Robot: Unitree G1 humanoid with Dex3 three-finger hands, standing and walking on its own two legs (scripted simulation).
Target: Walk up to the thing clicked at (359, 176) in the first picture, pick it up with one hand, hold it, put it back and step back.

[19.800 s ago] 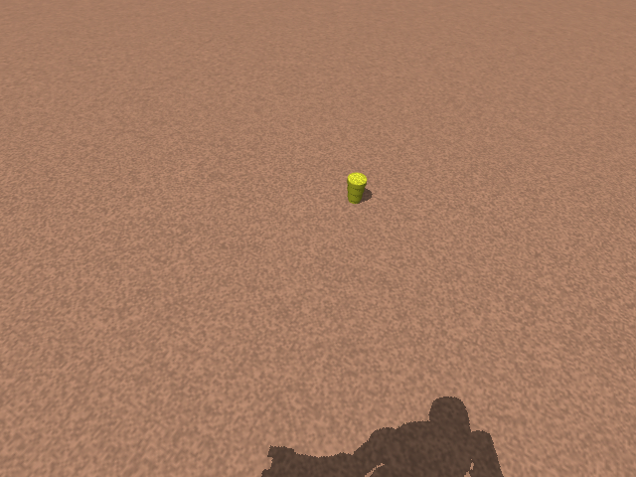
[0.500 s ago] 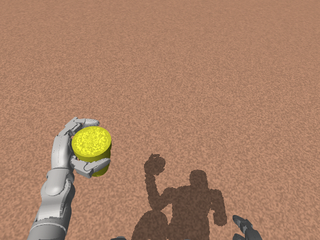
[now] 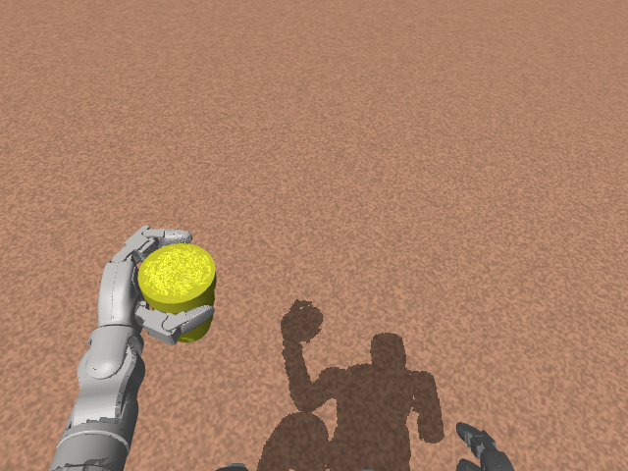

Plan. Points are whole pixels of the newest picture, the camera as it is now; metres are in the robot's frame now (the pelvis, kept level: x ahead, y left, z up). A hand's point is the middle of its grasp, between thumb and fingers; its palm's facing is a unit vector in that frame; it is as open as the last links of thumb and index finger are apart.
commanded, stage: hold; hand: left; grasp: from the side
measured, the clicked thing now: (184, 300) +0.33 +0.17 +0.01
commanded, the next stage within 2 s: crouch in 0.54 s
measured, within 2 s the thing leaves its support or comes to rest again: neither
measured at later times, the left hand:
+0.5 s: hand (177, 286) +0.33 +0.17 +0.04, palm faces +0.09 -0.99 -0.04, open 11.4 cm
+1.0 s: hand (188, 312) +0.33 +0.17 -0.03, palm faces +0.13 -0.99 -0.02, open 11.4 cm
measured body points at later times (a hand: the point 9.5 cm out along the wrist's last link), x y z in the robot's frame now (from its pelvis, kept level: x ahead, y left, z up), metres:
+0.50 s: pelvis +0.00 +0.00 +0.00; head +0.04 +0.01 +0.45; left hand +0.32 +0.22 +0.05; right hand +0.13 -0.24 -0.11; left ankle +0.02 +0.14 -0.70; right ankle +0.01 -0.13 -0.70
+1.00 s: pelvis -0.01 +0.00 -0.03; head +0.07 +0.01 +0.41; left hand +0.32 +0.22 -0.03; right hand +0.12 -0.25 -0.14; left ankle +0.02 +0.14 -0.70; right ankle +0.01 -0.13 -0.70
